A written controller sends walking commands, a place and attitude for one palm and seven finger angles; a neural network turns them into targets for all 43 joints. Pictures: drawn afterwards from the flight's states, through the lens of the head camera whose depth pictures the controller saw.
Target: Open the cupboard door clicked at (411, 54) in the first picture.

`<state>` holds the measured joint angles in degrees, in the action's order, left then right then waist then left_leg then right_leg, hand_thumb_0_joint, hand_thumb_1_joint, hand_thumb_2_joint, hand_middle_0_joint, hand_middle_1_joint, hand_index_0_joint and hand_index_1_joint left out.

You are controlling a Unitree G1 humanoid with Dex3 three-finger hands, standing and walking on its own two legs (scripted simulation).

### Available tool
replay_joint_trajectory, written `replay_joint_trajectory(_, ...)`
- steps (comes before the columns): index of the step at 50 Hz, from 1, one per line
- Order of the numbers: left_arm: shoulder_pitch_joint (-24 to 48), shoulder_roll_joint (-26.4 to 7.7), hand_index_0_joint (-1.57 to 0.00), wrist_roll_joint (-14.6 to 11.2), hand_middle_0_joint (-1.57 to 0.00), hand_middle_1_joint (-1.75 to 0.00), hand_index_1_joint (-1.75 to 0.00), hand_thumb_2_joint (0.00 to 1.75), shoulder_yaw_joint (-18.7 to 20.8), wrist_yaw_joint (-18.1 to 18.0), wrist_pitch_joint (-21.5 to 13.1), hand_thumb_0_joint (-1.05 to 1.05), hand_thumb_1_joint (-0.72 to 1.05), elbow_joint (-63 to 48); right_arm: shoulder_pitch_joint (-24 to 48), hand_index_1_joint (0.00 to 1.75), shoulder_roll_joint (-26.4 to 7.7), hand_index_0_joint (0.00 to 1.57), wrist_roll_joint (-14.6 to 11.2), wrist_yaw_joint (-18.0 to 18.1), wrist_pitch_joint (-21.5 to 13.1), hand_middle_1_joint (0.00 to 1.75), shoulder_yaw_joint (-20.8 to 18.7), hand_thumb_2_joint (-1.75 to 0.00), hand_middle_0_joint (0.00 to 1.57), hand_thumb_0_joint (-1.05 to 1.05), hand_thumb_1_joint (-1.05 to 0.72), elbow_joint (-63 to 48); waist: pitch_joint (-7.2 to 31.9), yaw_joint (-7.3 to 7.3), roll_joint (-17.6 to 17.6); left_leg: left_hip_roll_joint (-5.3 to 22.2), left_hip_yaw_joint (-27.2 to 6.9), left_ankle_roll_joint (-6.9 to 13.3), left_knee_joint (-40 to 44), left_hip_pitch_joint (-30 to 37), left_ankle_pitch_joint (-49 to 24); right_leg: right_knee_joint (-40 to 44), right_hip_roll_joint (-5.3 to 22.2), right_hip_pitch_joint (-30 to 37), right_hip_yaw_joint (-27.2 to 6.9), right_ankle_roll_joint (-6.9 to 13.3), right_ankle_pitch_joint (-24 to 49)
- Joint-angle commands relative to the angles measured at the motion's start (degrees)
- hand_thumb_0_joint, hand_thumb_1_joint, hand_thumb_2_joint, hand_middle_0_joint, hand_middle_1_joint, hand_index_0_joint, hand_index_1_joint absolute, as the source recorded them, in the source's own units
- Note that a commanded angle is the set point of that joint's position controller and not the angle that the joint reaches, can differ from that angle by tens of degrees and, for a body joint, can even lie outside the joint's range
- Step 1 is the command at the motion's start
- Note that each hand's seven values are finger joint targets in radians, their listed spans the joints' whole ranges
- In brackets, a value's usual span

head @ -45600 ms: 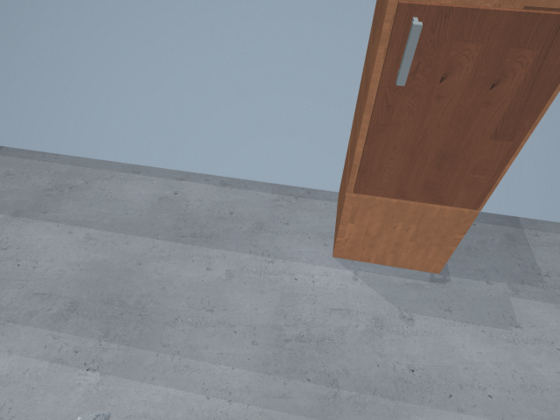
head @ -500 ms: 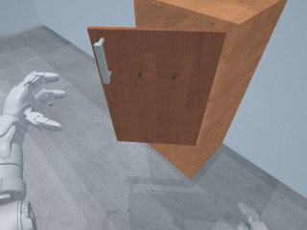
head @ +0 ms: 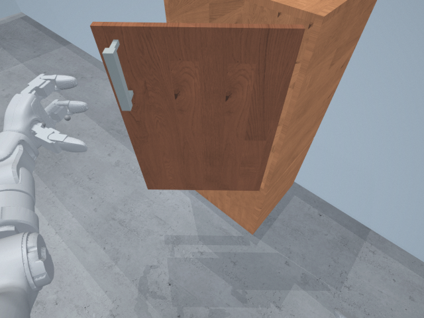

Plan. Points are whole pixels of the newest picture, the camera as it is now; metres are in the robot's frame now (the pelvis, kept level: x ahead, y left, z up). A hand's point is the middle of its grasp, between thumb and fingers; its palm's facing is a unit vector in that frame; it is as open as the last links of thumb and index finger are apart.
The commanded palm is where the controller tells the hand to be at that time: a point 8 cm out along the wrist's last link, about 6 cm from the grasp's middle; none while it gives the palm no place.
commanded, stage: move the hooked fingers beside the handle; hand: left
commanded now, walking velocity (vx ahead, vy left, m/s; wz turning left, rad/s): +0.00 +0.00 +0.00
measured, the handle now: (121, 76) +0.57 +0.20 +0.15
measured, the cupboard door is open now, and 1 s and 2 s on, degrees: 40 40 40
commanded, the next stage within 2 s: slide the fingers in behind the handle in 1.76 s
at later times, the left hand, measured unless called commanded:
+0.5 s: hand (72, 95) +0.49 +0.27 +0.16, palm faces -0.01 -1.00 +0.00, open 14.0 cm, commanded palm +0.48 +0.32 +0.16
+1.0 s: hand (77, 90) +0.52 +0.27 +0.16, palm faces -0.03 -1.00 +0.01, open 14.0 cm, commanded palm +0.49 +0.32 +0.15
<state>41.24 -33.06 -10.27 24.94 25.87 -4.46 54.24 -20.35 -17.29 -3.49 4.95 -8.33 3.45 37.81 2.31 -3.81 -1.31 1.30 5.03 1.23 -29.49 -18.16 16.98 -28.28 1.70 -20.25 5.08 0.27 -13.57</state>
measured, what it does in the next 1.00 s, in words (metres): stands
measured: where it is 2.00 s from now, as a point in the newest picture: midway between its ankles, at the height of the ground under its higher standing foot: outside the picture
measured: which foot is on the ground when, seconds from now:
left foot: down 0.00-1.00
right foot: down 0.00-1.00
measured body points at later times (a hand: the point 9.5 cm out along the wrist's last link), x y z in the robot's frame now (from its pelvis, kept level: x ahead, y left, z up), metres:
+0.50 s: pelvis +0.00 +0.00 -0.01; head +0.08 +0.01 +0.43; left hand +0.48 +0.32 +0.17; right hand +0.01 -0.28 -0.11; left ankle -0.02 +0.10 -0.74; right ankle +0.00 -0.12 -0.74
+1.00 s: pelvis +0.02 +0.02 -0.01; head +0.11 +0.03 +0.43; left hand +0.51 +0.33 +0.16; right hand -0.02 -0.25 -0.12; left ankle -0.02 +0.10 -0.74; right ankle +0.00 -0.12 -0.74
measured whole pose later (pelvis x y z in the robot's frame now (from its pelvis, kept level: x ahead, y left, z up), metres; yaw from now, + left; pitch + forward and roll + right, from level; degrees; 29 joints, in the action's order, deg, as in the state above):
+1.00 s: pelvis +0.02 +0.02 -0.01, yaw -2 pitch +15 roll -2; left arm 53.8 -42.2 -6.6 29.1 28.3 -8.5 65.7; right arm -27.9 -16.6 -1.6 2.0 3.7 2.2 36.8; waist 5.0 -9.0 -1.1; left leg 2.6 5.5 2.0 -36.0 -30.0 21.2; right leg -30.5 0.6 -30.6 4.2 -0.8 -14.9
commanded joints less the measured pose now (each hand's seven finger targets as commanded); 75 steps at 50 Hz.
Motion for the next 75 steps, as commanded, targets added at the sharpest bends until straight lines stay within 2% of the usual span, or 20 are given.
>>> replay_joint_trajectory(1, 28.07, -20.49, -0.30, -1.01, -0.30, -1.20, -1.20, 0.30, 3.43, 0.32, -5.21, 0.00, -0.50, -10.88, -2.98, 0.30, -9.76, 0.20, 0.14, 0.92, -1.05, 0.30, -3.77, -0.90, 0.20, 0.00, -0.90, -5.34, 18.02, 0.13, -3.75, -0.40, -5.61, 0.46, 1.57, 7.64, -22.06, 0.33, -1.42, 6.51, -2.88, 1.41, 19.43)
replay_joint_trajectory(5, 30.91, -21.22, -0.30, -1.02, -0.30, -1.20, -1.20, 0.30, 3.23, 1.00, -5.93, 0.00, -0.50, -5.98, -4.78, 0.30, -10.27, 0.20, 0.38, 1.06, 0.10, 0.30, -4.06, -0.90, 0.20, 0.00, -0.90, -4.15, 17.94, -1.23, -1.38, -0.36, -5.15, 0.91, 0.60, 6.32, -20.04, 0.31, -1.45, 5.38, -3.03, 1.12, 19.21)
replay_joint_trajectory(13, 38.11, -21.98, -0.30, 0.25, -0.30, -1.20, -1.20, 0.30, 1.41, 2.21, -7.49, 0.00, -0.50, -0.59, -7.22, 0.30, -10.72, 0.20, 0.65, 1.06, 2.10, 0.30, -4.18, -0.90, 0.20, 0.00, -0.90, -2.83, 18.95, -3.26, -4.23, -0.45, -5.90, 0.79, -0.58, 5.52, -18.99, -0.18, -1.75, 1.64, -3.09, 1.02, 17.17)
replay_joint_trajectory(16, 39.06, -27.27, -0.30, 0.87, -0.30, -1.20, -1.20, 0.30, 4.78, 2.19, -7.68, 0.00, -0.50, 2.59, -8.59, 0.30, -11.40, 0.20, 0.92, 1.09, 3.14, 0.30, -4.07, -0.90, 0.20, 0.00, -0.90, -2.44, 20.37, -2.92, -3.54, -0.61, -5.71, 0.97, -1.40, 3.14, -19.35, -0.94, -1.73, 2.81, -3.63, 0.93, 18.56)
replay_joint_trajectory(20, 41.18, -27.52, -0.30, 2.24, -0.30, -1.20, -1.20, 0.30, 3.03, 2.38, -7.90, 0.00, -0.50, 6.09, -9.77, 0.30, -11.59, 0.20, 1.02, 0.99, 4.65, 0.30, -4.08, -0.90, 0.20, 0.00, -0.90, -2.68, 19.19, -4.48, -2.66, -0.37, -5.65, 1.09, -2.13, 1.08, -19.01, -1.46, -1.74, 1.04, -3.48, 0.75, 18.37)
replay_joint_trajectory(23, 44.89, -29.51, -0.30, 3.13, -0.30, -1.20, -1.20, 0.30, 3.59, 2.70, -8.63, 0.00, -0.50, 5.63, -11.22, 0.30, -11.72, 0.20, 1.36, 0.88, 5.39, 0.30, -4.22, -0.90, 0.20, 0.00, -0.90, -2.32, 22.84, -4.83, -7.12, -0.31, -6.28, 0.76, -2.97, 2.94, -20.17, -1.79, -1.96, -0.20, -3.75, 0.76, 17.80)
replay_joint_trajectory(25, 44.66, -31.36, -0.30, 2.76, -0.30, -1.20, -1.20, 0.30, 5.02, 3.00, -8.67, 0.00, -0.50, 7.93, -12.14, 0.30, -12.07, 0.20, 1.48, 0.95, 6.14, 0.30, -4.23, -0.90, 0.20, 0.00, -0.90, -2.46, 23.09, -5.15, -4.05, -0.14, -6.19, 1.02, -3.51, 1.41, -20.58, -2.21, -2.18, 0.52, -3.59, 0.74, 18.86)
replay_joint_trajectory(28, 45.54, -30.28, -0.30, 3.67, -0.30, -1.20, -1.20, 0.30, 3.50, 3.41, -8.15, 0.00, -0.50, 9.43, -13.06, 0.30, -11.87, 0.20, 1.55, 0.70, 6.96, 0.30, -4.24, -0.90, 0.20, 0.00, -0.90, -2.11, 22.81, -5.65, -7.42, -0.01, -6.31, 0.78, -4.08, 2.35, -21.63, -2.00, -2.30, -2.24, -3.52, 0.64, 18.34)
replay_joint_trajectory(32, 49.24, -32.25, -0.30, 4.48, -0.30, -1.20, -1.20, 0.30, 3.73, 3.15, -7.65, 0.00, -0.50, 11.00, -14.64, 0.30, -12.34, 0.20, 1.84, 0.77, 8.06, 0.30, -4.18, -0.90, 0.20, 0.00, -0.90, -1.84, 22.61, -7.07, -6.25, 0.31, -6.89, 0.80, -4.55, 1.15, -20.64, -1.98, -2.63, -3.97, -3.35, 0.44, 16.73)
replay_joint_trajectory(36, 45.06, -32.95, -0.30, 4.24, -0.30, -1.20, -1.20, 0.30, 5.76, 3.55, -8.54, 0.00, -0.50, 8.38, -16.04, 0.30, -12.13, 0.20, 2.26, 0.12, 9.14, 0.30, -4.61, -0.90, 0.20, 0.00, -0.90, -2.61, 28.66, -5.21, -8.55, 0.88, -7.39, -0.09, -5.85, 5.68, -29.51, -3.37, -3.15, -3.27, -2.77, 0.82, 20.41)
replay_joint_trajectory(39, 41.85, -31.06, -0.30, 3.84, -0.30, -1.20, -1.20, 0.30, 5.43, 3.99, -7.99, 0.00, -0.50, 8.03, -15.91, 0.30, -11.80, 0.20, 2.34, -0.53, 9.97, 0.30, -4.96, -0.90, 0.20, 0.00, -0.90, -3.17, 26.42, -4.52, -9.07, 1.19, -7.37, -0.35, -5.89, 5.56, -31.26, -3.20, -3.29, -4.46, -2.23, 0.80, 20.11)
replay_joint_trajectory(46, 39.29, -29.45, -0.30, 1.97, -0.30, -1.20, -1.20, 0.30, 6.94, 2.57, -8.34, 0.00, -0.50, -4.17, -14.89, 0.30, -11.22, 0.20, 2.21, -1.75, 10.73, 0.30, -5.69, -0.90, 0.20, 0.00, -0.90, -4.59, 29.89, -2.91, -13.44, 2.30, -8.28, -1.76, -6.80, 13.17, -43.12, -3.66, -3.94, -5.02, -1.79, 1.07, 22.08)
replay_joint_trajectory(49, 37.17, -24.80, -0.30, 1.15, -0.30, -1.20, -1.20, 0.30, 4.50, 1.97, -6.78, 0.00, -0.50, -1.76, -13.59, 0.30, -10.76, 0.20, 1.99, -2.08, 10.58, 0.30, -5.56, -0.90, 0.20, 0.00, -0.90, -4.52, 24.36, -3.59, -9.07, 2.08, -7.55, -0.96, -5.99, 9.25, -37.84, -2.80, -3.92, -4.77, -1.62, 0.75, 21.13)
replay_joint_trajectory(52, 38.58, -23.25, -0.30, 1.55, -0.30, -1.20, -1.20, 0.30, 3.09, 1.24, -6.09, 0.00, -0.50, -3.65, -12.98, 0.30, -10.43, 0.20, 1.90, -1.96, 10.22, 0.30, -5.46, -0.90, 0.20, 0.00, -0.90, -4.43, 24.43, -3.87, -11.60, 2.05, -7.45, -1.25, -6.13, 10.81, -39.51, -2.89, -3.75, -5.33, -1.59, 0.78, 21.65)
replay_joint_trajectory(53, 38.70, -23.53, -0.30, 1.74, -0.30, -1.20, -1.20, 0.30, 3.41, 0.79, -6.11, 0.00, -0.50, -2.97, -13.13, 0.30, -10.49, 0.20, 1.99, -1.92, 10.17, 0.30, -5.50, -0.90, 0.20, 0.00, -0.90, -4.21, 23.94, -3.87, -8.45, 2.05, -7.69, -1.04, -5.97, 9.62, -37.83, -2.86, -3.73, -4.71, -1.51, 0.70, 21.28)
replay_joint_trajectory(57, 39.11, -25.70, -0.30, 1.85, -0.30, -1.20, -1.20, 0.30, 5.23, -0.11, -7.07, 0.00, -0.50, -1.72, -12.04, 0.30, -10.48, 0.20, 1.91, -1.67, 9.86, 0.30, -5.10, -0.90, 0.20, 0.00, -0.90, -4.44, 24.93, -3.51, -6.80, 1.49, -7.00, -0.41, -5.93, 7.85, -35.13, -3.33, -3.43, -1.68, -2.13, 0.74, 23.37)
replay_joint_trajectory(65, 44.15, -21.50, -0.30, 1.86, -0.30, -1.20, -1.20, 0.30, -0.04, 0.51, -7.90, 0.00, -0.50, 4.14, -10.05, 0.30, -10.47, 0.20, 1.26, -0.54, 9.10, 0.30, -4.09, -0.90, 0.20, 0.00, -0.90, -4.61, 19.22, -5.84, -5.00, 0.28, -6.08, 0.86, -4.62, 2.36, -22.06, -2.67, -2.61, -2.06, -2.69, 0.80, 19.56)
replay_joint_trajectory(69, 47.47, -23.63, -0.30, 3.03, -0.30, -1.20, -1.20, 0.30, -0.30, 0.46, -8.05, 0.00, -0.50, 6.80, -10.18, 0.30, -10.91, 0.20, 1.20, 0.07, 8.38, 0.30, -3.68, -0.90, 0.20, 0.00, -0.90, -4.27, 19.62, -6.74, -4.58, -0.19, -6.14, 1.16, -4.47, -0.69, -15.32, -2.38, -2.25, -2.29, -3.50, 0.50, 16.13)
replay_joint_trajectory(73, 49.43, -28.31, -0.30, 3.45, -0.30, -1.20, -1.20, 0.30, 2.32, 0.55, -9.41, 0.00, -0.50, 7.48, -11.33, 0.30, -11.31, 0.20, 1.37, 0.42, 8.05, 0.30, -3.55, -0.90, 0.20, 0.00, -0.90, -3.78, 23.62, -6.71, -5.27, -0.27, -6.51, 1.25, -5.13, -0.83, -15.69, -2.81, -2.23, -0.72, -3.98, 0.40, 16.68)
replay_joint_trajectory(75, 49.88, -27.44, -0.30, 3.24, -0.30, -1.20, -1.20, 0.30, 1.68, 0.88, -10.06, 0.00, -0.50, 6.96, -11.47, 0.30, -11.20, 0.20, 1.48, 0.41, 7.94, 0.30, -3.52, -0.90, 0.20, 0.00, -0.90, -3.93, 24.54, -6.56, -7.43, -0.36, -6.46, 1.15, -5.27, -0.02, -17.34, -3.18, -2.34, -0.43, -3.90, 0.71, 17.80)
